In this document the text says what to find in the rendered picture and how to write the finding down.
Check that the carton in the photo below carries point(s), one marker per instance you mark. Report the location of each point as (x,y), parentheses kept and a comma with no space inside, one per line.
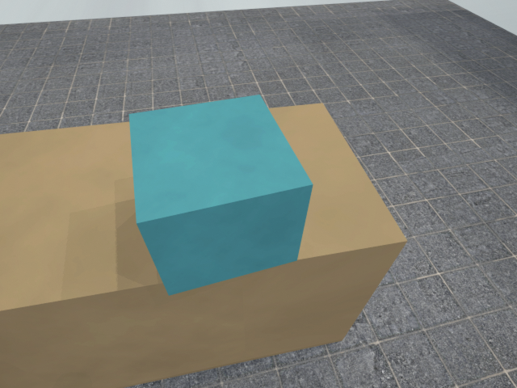
(219,192)

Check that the pedestal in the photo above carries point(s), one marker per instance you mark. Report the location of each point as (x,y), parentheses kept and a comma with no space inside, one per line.
(82,304)

